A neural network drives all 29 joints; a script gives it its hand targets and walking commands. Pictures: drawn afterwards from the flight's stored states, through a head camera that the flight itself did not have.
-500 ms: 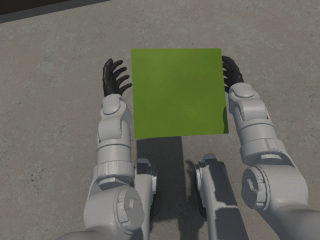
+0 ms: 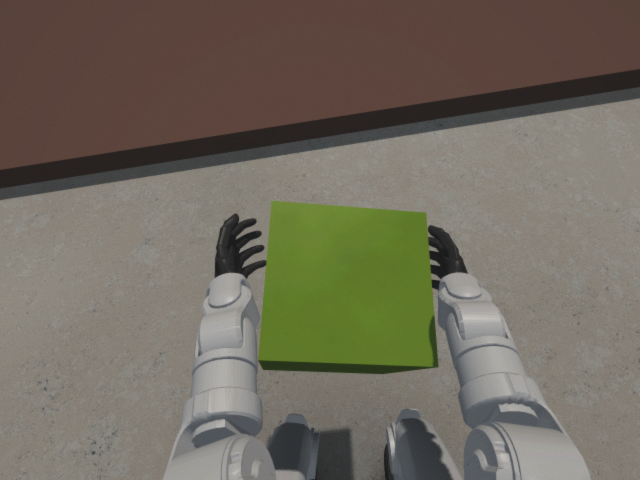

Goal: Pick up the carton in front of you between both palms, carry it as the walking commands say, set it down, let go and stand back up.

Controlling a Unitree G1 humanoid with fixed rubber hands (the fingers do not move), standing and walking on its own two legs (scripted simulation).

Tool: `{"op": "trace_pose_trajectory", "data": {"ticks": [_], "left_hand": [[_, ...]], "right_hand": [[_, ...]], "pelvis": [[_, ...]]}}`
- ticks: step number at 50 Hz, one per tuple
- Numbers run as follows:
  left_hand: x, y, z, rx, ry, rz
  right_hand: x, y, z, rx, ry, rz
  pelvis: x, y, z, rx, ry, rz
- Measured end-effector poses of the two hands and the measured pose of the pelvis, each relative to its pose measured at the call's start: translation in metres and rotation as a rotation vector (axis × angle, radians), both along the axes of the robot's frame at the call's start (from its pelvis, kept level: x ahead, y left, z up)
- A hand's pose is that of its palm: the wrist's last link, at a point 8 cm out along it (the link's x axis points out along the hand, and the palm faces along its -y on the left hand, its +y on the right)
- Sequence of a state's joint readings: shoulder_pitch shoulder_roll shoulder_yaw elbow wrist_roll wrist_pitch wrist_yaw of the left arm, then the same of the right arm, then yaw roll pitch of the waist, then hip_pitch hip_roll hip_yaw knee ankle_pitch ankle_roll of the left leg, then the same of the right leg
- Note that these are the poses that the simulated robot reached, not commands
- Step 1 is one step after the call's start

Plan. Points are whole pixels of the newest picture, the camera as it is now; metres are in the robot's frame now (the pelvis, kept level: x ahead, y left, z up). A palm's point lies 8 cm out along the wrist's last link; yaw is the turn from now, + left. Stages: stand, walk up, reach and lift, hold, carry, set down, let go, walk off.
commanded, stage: reach and lift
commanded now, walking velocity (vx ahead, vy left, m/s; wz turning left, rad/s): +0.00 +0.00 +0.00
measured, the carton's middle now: (335, 300) +0.37 +0.02 -0.12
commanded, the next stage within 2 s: hold in 1.52 s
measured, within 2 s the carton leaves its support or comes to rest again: neither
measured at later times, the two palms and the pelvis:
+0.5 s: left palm (187, 246) +0.34 +0.15 +0.13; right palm (501, 273) +0.32 -0.14 +0.11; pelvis +0.03 +0.01 +0.10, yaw -1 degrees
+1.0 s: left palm (189, 248) +0.34 +0.15 +0.14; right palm (511, 274) +0.31 -0.15 +0.11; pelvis +0.02 +0.01 +0.11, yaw -2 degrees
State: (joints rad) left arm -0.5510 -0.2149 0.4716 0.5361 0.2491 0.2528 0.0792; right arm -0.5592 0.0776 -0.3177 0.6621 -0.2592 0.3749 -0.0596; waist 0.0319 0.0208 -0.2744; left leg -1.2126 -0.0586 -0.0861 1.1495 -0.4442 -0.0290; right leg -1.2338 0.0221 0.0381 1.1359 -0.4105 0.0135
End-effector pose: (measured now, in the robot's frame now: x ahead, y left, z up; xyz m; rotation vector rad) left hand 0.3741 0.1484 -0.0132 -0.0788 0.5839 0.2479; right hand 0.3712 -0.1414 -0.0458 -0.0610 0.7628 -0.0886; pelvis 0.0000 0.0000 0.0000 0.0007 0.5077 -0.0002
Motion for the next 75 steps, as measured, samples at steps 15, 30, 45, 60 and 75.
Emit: {"op": "trace_pose_trajectory", "data": {"ticks": [15, 30, 45, 60, 75], "left_hand": [[-0.012, -0.007, 0.086, 0.032, -0.001, -0.111], [-0.038, -0.002, 0.151, 0.024, 0.013, -0.157], [-0.041, 0.001, 0.154, 0.053, 0.062, -0.135], [-0.026, -0.005, 0.163, 0.067, 0.037, -0.164], [-0.039, 0.001, 0.156, 0.065, 0.084, -0.164]], "right_hand": [[-0.038, -0.007, 0.085, 0.015, -0.011, -0.074], [-0.064, -0.007, 0.17, -0.013, -0.028, -0.086], [-0.059, -0.003, 0.166, 0.001, 0.006, -0.069], [-0.048, -0.01, 0.178, -0.02, -0.026, -0.062], [-0.05, -0.006, 0.182, -0.038, -0.024, -0.043]], "pelvis": [[0.027, 0.008, 0.075, -0.007, -0.237, -0.028], [0.023, 0.009, 0.105, -0.01, -0.546, -0.023], [0.018, 0.007, 0.104, -0.012, -0.601, -0.026], [0.039, 0.002, 0.111, -0.011, -0.578, -0.021], [0.042, 0.004, 0.112, -0.011, -0.601, -0.014]]}}
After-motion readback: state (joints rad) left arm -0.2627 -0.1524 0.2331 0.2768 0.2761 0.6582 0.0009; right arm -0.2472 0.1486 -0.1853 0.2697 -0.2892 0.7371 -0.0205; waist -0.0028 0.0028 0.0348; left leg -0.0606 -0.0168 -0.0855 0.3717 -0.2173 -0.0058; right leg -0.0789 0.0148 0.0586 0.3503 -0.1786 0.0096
